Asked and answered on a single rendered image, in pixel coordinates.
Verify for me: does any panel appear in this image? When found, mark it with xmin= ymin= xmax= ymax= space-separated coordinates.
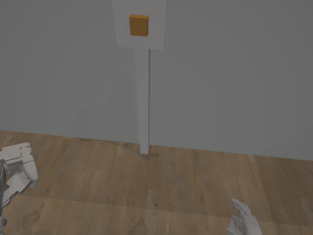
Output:
xmin=112 ymin=0 xmax=167 ymax=154

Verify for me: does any robot left hand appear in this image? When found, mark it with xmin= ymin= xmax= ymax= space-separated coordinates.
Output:
xmin=0 ymin=142 xmax=38 ymax=217

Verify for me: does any button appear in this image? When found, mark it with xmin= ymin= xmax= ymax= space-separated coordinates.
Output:
xmin=129 ymin=14 xmax=148 ymax=37

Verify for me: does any robot right hand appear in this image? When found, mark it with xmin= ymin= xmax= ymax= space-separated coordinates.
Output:
xmin=226 ymin=198 xmax=263 ymax=235

